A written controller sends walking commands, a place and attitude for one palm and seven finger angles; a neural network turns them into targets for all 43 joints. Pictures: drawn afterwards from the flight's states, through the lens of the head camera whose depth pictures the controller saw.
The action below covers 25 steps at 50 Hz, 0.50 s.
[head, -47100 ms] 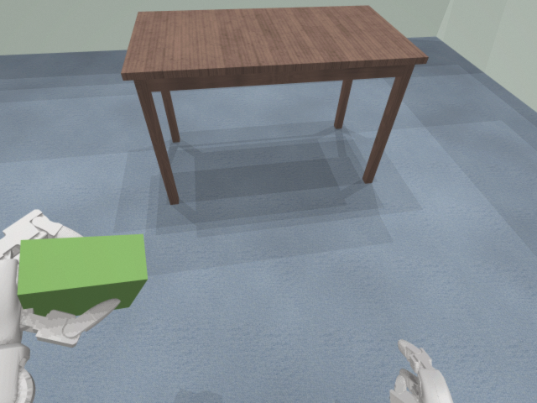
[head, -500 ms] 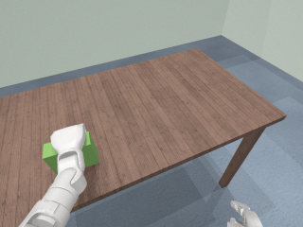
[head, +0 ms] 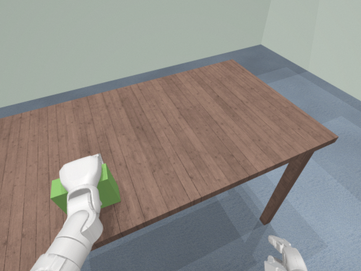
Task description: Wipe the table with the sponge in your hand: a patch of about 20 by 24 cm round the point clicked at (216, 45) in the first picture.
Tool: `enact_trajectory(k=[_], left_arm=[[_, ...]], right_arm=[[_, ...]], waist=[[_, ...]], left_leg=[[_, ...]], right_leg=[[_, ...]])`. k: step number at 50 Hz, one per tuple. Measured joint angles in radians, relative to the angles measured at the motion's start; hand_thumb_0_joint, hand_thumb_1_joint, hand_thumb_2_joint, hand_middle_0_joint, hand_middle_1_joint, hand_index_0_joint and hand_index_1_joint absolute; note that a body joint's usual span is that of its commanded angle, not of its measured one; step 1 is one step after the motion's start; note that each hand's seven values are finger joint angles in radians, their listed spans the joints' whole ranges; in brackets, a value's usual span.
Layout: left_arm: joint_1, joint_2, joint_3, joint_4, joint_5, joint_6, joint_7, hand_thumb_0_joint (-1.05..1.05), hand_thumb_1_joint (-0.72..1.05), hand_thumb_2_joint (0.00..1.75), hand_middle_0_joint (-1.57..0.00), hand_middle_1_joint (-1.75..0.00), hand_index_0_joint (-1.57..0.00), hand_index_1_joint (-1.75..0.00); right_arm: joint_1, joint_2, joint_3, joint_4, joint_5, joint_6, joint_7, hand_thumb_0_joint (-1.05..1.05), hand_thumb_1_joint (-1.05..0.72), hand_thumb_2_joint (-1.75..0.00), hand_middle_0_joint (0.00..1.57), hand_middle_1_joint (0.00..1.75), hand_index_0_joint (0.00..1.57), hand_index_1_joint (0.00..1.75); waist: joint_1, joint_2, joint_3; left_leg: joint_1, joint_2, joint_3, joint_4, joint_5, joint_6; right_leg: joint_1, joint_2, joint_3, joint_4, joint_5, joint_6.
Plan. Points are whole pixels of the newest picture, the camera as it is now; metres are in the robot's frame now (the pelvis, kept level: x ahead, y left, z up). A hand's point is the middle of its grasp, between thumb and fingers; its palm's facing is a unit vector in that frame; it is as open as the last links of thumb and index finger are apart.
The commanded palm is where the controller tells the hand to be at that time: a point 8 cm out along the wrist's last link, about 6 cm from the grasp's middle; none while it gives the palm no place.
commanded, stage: slide back across to the middle lane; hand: left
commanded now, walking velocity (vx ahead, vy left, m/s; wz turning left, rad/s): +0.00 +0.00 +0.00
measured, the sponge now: (90, 194) +0.30 +0.26 -0.02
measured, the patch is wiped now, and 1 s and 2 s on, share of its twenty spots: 0.90 0.90 0.90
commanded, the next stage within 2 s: wipe forward along the middle lane in 0.44 s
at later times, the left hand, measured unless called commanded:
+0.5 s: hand (65, 202) +0.26 +0.30 +0.02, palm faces -0.08 -0.08 -0.99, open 9.5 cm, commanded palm +0.23 +0.31 +0.07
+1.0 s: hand (58, 191) +0.29 +0.33 +0.02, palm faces -0.11 -0.02 -0.99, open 9.5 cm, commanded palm +0.27 +0.33 +0.05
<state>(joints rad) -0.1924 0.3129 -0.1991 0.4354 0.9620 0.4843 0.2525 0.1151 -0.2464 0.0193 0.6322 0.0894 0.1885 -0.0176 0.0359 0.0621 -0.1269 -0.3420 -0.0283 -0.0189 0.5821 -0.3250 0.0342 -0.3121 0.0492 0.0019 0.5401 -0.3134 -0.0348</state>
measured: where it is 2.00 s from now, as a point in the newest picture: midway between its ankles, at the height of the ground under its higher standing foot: outside the picture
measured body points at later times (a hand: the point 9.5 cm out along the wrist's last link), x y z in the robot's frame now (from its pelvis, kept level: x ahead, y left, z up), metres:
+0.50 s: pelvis -0.01 -0.01 +0.00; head -0.01 -0.03 +0.45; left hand +0.26 +0.30 +0.07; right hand +0.19 -0.24 -0.10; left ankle -0.02 +0.10 -0.73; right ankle -0.03 -0.10 -0.73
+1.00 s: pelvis -0.02 -0.01 -0.01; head +0.00 -0.03 +0.44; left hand +0.29 +0.33 +0.07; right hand +0.13 -0.26 -0.12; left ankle -0.02 +0.10 -0.73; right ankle -0.03 -0.10 -0.73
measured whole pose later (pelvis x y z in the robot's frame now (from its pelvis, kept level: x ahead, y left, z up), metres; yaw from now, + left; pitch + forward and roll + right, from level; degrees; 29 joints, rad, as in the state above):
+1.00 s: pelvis -0.02 -0.01 -0.01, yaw +1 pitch +8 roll -1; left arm -0.29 0.49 0.00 0.65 0.99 0.20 0.21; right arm 0.18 -0.28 -0.02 0.68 0.07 0.11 -0.06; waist 0.03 0.06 -0.10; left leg -0.46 -0.02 -0.05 0.64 -0.31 0.02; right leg -0.42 0.06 -0.03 0.58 -0.30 -0.05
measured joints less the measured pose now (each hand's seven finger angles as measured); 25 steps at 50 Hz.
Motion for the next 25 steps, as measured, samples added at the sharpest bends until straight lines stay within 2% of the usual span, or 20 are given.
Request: enact_trajectory(k=[13,25], left_arm=[[0.108,0.069,0.075,-0.076,-0.02,-0.044,-0.045,0.01,-0.47,1.12,-0.75,-1.41,-0.76,-1.44],[0.131,0.101,0.134,-0.059,-0.01,-0.184,-0.062,0.0,-0.47,1.12,-0.75,-1.41,-0.77,-1.44]], right_arm=[[0.021,-0.025,-0.01,0.008,-0.003,-0.019,-0.012,0.01,-0.91,-0.9,0.2,0.3,0.2,0.29],[0.005,-0.021,-0.023,0.02,-0.015,-0.066,-0.025,0.01,-0.91,-0.9,0.2,0.3,0.2,0.29]], waist=[[0.001,0.006,0.026],[0.023,0.006,0.041]], left_leg=[[0.055,0.005,0.004,-0.037,0.017,-0.002],[0.032,0.006,-0.009,-0.033,0.027,-0.007]], right_leg=[[0.052,0.004,0.006,-0.036,0.018,-0.004],[0.036,0.006,-0.007,-0.038,0.028,-0.008]])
